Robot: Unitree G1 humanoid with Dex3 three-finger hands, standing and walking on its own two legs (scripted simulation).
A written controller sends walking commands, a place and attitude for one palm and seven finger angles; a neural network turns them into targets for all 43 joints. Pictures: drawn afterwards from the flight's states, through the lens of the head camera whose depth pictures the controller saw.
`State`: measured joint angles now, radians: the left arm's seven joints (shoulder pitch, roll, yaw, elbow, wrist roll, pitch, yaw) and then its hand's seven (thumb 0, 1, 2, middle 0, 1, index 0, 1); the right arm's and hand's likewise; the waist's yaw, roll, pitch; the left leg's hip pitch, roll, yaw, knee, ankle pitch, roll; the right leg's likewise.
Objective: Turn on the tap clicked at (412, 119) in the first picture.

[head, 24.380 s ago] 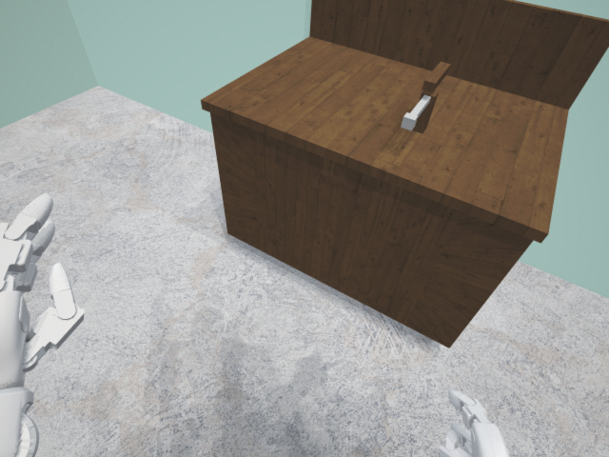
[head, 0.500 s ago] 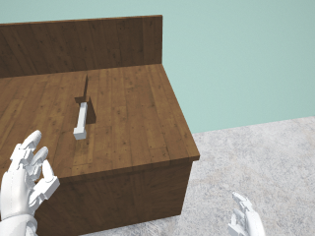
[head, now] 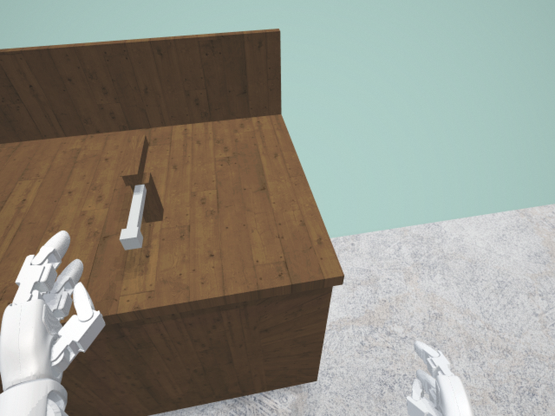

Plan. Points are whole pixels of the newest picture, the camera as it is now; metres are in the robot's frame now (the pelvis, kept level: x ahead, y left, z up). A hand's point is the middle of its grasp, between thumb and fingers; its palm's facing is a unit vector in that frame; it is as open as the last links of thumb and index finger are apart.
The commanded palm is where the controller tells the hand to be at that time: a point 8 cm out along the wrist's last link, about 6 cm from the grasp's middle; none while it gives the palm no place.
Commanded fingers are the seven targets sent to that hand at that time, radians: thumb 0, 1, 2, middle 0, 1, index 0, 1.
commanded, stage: turn the palm inward beside the body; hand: left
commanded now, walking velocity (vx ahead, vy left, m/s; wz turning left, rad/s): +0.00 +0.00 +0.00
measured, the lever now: (131, 238) +0.37 +0.30 +0.05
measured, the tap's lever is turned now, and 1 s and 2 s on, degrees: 0 0 0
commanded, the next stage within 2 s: reach beside the lever's end, fingers flat in 0.02 s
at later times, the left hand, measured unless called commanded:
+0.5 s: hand (99, 305) +0.20 +0.24 +0.12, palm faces +0.48 -0.87 -0.12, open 7.4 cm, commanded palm +0.16 +0.29 +0.12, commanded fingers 0.00 0.90 0.90 -0.20 -0.30 -0.20 -0.30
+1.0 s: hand (107, 282) +0.25 +0.27 +0.10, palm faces +0.47 -0.87 -0.11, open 7.5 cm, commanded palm +0.21 +0.32 +0.10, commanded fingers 0.00 0.90 0.90 -0.18 -0.24 -0.18 -0.24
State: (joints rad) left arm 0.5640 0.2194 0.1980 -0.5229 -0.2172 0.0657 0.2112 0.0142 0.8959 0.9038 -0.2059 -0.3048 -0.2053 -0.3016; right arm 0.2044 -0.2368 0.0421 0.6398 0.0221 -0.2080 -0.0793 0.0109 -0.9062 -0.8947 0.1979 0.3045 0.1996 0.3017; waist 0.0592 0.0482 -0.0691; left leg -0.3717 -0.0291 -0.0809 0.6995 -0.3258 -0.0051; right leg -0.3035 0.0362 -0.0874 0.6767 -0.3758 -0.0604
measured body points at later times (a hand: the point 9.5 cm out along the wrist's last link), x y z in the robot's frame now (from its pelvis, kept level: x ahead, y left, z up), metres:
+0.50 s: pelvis +0.00 -0.01 +0.00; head -0.01 -0.03 +0.45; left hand +0.17 +0.28 +0.13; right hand +0.19 -0.24 -0.08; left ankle +0.03 +0.12 -0.72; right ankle -0.01 -0.08 -0.72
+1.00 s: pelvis +0.01 +0.01 +0.00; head +0.01 +0.00 +0.45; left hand +0.22 +0.31 +0.10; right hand +0.18 -0.23 -0.09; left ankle +0.03 +0.12 -0.72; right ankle -0.01 -0.08 -0.72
